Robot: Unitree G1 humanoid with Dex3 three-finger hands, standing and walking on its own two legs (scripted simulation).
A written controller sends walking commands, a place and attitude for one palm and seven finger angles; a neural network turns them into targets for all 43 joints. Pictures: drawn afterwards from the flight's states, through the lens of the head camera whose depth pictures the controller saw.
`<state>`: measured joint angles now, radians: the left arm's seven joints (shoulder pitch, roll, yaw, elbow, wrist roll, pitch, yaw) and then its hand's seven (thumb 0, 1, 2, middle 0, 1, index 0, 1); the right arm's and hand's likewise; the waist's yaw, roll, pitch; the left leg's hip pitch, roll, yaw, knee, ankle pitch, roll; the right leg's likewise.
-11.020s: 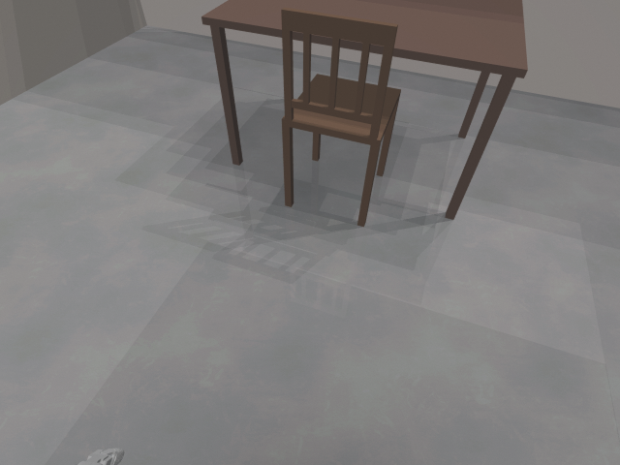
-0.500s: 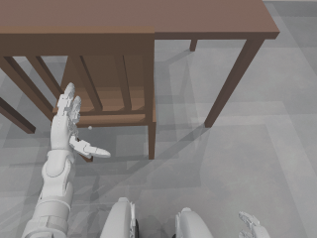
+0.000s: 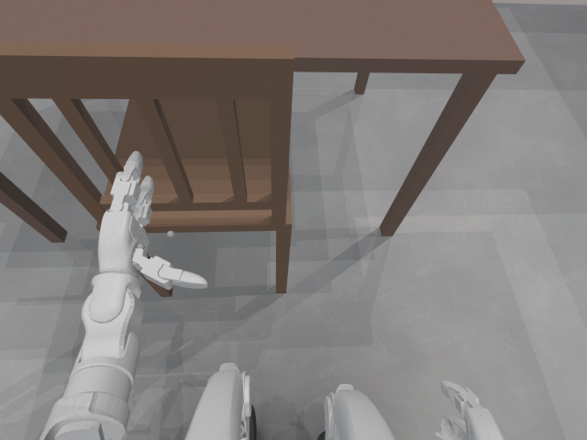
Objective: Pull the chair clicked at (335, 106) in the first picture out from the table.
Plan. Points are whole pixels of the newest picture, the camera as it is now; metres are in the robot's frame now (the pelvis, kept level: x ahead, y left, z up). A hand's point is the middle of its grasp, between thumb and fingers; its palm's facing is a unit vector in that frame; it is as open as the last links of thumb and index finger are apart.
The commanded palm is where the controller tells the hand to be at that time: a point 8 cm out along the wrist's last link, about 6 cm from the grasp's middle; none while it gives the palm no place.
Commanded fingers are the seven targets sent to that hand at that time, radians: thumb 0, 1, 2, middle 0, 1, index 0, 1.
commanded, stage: push the fingers through the gap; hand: left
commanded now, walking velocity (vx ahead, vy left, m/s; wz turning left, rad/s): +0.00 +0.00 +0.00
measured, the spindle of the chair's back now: (170, 156) +0.51 +0.20 +0.02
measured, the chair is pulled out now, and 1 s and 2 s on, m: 0.00 0.00 0.00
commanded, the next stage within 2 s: hook a spindle and tug to test in 1.60 s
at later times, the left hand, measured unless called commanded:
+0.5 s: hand (176, 206) +0.42 +0.17 +0.02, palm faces +0.06 -1.00 -0.02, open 17.0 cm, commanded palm +0.40 +0.22 +0.03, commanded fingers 0.00 -0.50 0.30 -0.06 -0.08 -0.06 -0.08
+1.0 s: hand (177, 177) +0.47 +0.18 +0.02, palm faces +0.07 -1.00 -0.01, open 17.0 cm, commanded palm +0.45 +0.22 +0.03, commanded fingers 0.00 -0.50 0.30 -0.06 -0.08 -0.06 -0.08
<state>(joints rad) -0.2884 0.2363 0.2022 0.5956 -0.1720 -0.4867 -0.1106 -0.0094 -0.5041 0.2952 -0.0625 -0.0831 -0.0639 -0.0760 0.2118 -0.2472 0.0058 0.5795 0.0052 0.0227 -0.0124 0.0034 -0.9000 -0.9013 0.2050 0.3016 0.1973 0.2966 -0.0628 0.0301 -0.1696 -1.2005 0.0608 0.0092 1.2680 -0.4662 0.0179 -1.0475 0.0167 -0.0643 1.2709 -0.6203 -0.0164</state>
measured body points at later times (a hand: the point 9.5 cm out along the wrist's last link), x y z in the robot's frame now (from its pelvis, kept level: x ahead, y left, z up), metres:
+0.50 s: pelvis +0.00 +0.01 +0.00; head +0.13 +0.02 +0.43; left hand +0.41 +0.23 +0.03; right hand +0.09 -0.26 -0.12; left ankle +0.07 +0.11 -0.62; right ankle -0.01 -0.11 -0.62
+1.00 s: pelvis +0.00 +0.01 -0.01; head +0.14 +0.03 +0.42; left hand +0.46 +0.23 +0.03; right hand +0.06 -0.26 -0.13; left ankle +0.07 +0.11 -0.62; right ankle -0.01 -0.11 -0.62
